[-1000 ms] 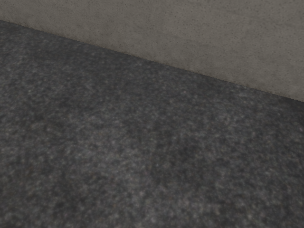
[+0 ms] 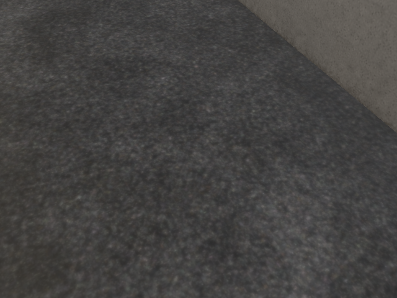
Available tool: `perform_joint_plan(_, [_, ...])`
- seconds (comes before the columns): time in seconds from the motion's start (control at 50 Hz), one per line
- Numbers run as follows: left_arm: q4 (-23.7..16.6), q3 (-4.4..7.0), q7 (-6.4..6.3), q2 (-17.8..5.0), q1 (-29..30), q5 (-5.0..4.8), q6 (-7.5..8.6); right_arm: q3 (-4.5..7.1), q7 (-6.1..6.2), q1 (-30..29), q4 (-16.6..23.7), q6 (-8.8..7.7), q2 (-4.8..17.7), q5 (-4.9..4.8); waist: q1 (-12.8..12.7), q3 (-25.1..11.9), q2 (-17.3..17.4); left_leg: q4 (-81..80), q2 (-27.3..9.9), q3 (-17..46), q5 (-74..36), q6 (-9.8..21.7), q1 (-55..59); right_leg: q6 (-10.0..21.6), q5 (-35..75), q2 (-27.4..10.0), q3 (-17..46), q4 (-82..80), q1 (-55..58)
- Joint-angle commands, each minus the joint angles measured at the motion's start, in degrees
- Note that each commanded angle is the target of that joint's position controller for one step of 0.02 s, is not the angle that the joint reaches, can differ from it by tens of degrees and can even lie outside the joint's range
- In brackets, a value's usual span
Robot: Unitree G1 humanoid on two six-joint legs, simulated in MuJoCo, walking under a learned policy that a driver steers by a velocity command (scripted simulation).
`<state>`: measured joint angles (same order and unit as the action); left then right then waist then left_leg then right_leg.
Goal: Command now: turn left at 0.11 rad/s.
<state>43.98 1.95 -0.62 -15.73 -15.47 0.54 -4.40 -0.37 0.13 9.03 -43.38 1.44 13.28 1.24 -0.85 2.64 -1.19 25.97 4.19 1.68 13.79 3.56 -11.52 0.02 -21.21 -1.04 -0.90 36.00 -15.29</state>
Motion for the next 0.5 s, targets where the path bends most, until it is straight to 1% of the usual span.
perform_joint_plan(0.02, [-1.64,0.32,-0.9,-3.09,-3.44,0.55,1.97,1.73,0.61,-1.5,1.56,-0.93,7.57,-0.61,-1.69,-4.34,4.58,-3.95,-13.07,11.95,-15.57,4.4,-3.44,1.48,13.14,-0.99,1.53,-15.94,11.12])
perform_joint_plan(0.04, [-1.59,0.34,-1.2,-5.19,-3.86,1.42,3.0,1.0,0.65,-0.21,1.47,-1.33,5.33,-0.57,-0.69,-5.82,0.13,-1.82,-10.48,10.46,-10.06,1.7,-6.2,2.31,17.75,-7.57,8.66,-18.57,15.5])
perform_joint_plan(0.06, [-2.24,1.06,-0.95,-9.46,0.85,0.66,3.46,1.12,0.4,3.78,0.48,-1.12,4.7,-0.78,3.93,-3.75,-6.19,-3.48,-4.14,5.62,-2.01,0.23,-4.14,4.95,22.6,-11.65,12.35,-17.14,9.47])
perform_joint_plan(0.08, [-2.2,0.72,-0.27,-7.18,2.63,0.08,3.68,1.2,0.5,2.66,-1.32,-0.59,5.95,-0.14,2.31,-3.3,-5.76,-4.68,-4.24,4.98,-1.9,-0.41,2.3,5.55,18.25,-11.07,11.32,-17.28,3.56])
perform_joint_plan(0.1, [-2.01,0.12,0.06,-5.34,3.26,0.25,3.91,1.49,0.41,1.78,-2.11,-0.45,6.81,-0.07,1.79,-1.91,-5.6,-5.2,-4.63,5.66,-4.09,-0.41,3.66,4.05,14.47,-8.47,9.4,-17.53,2.19])
perform_joint_plan(0.12, [-1.64,0.1,0.0,-5.2,2.87,0.3,3.96,1.8,0.3,1.39,-2.9,-0.54,7.7,-0.26,1.0,-1.43,-5.2,-5.03,-5.14,5.96,-6.52,-0.26,3.78,3.01,13.03,-6.56,7.77,-17.48,2.64])
perform_joint_plan(0.14, [-0.94,0.01,-0.28,-5.21,1.8,0.16,4.11,2.02,0.2,1.41,-3.49,-0.62,8.06,-0.3,0.68,-1.67,-5.31,-4.78,-5.69,6.3,-8.26,-0.03,3.52,2.62,13.57,-5.72,6.97,-17.33,3.63])
perform_joint_plan(0.16, [-0.29,0.01,-0.52,-5.13,1.14,-0.04,4.22,1.93,0.22,1.9,-4.2,-0.79,7.65,-0.28,0.6,-1.91,-4.58,-5.14,-6.06,6.55,-9.03,-0.13,2.92,2.63,14.0,-5.49,6.63,-17.05,4.74])
perform_joint_plan(0.18, [0.11,0.01,-0.63,-5.03,0.89,-0.09,4.24,1.77,0.4,2.28,-5.15,-0.98,7.08,-0.36,0.48,-1.99,-3.05,-5.59,-6.16,6.63,-8.93,-0.32,2.04,2.76,14.24,-5.42,6.46,-16.71,5.83])
perform_joint_plan(0.2, [0.43,-0.05,-0.69,-4.81,0.87,-0.08,4.25,1.64,0.6,2.6,-6.11,-1.11,6.61,-0.42,0.36,-1.99,-1.67,-6.04,-6.12,6.64,-8.58,-0.57,1.53,2.97,14.17,-5.5,6.47,-16.56,6.44])
perform_joint_plan(0.24, [1.17,-0.18,-0.78,-4.53,1.14,0.04,4.28,1.57,0.9,2.97,-7.91,-1.11,6.26,-0.46,0.29,-1.48,-0.33,-6.68,-6.1,6.71,-8.12,-0.95,1.25,3.29,13.49,-5.57,6.56,-16.76,6.4])
perform_joint_plan(0.36, [4.34,-0.43,-0.9,-4.37,1.46,0.1,4.62,1.54,1.3,4.13,-12.63,-0.98,6.34,-0.58,0.58,-1.15,0.88,-7.41,-6.63,6.82,-9.09,-1.28,2.36,3.61,13.45,-5.39,6.59,-17.6,6.12])
perform_joint_plan(0.5, [8.44,-0.98,-1.04,-3.51,0.69,0.08,4.91,1.26,1.68,4.97,-17.16,-0.89,5.99,-0.67,0.86,-0.78,0.85,-7.79,-7.24,6.69,-9.64,-1.33,3.38,3.62,13.82,-5.06,6.49,-18.38,5.89])
